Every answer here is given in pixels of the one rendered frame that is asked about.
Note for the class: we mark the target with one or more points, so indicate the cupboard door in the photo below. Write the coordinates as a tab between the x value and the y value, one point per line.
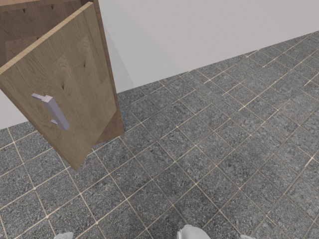
68	63

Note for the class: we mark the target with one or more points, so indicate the handle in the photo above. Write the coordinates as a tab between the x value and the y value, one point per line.
54	109

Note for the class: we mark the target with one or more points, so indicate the robot right thigh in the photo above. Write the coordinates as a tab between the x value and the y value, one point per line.
192	233

